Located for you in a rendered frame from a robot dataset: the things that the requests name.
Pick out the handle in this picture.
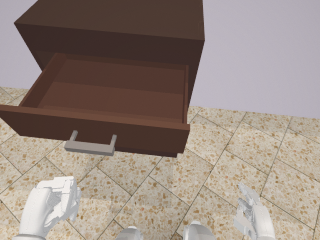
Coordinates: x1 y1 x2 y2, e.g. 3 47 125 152
64 130 117 157

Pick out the right robot shin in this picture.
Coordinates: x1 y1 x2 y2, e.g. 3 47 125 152
190 220 201 225

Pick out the cabinet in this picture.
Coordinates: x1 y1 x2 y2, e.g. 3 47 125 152
14 0 205 158

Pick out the drawer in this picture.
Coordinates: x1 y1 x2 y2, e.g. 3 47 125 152
0 52 190 154

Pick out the robot right hand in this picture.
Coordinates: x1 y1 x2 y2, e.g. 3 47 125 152
233 182 276 240

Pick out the robot right thigh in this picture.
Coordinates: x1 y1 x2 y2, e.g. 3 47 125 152
182 224 217 240

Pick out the robot left hand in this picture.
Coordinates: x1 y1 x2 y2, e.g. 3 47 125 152
19 176 82 238

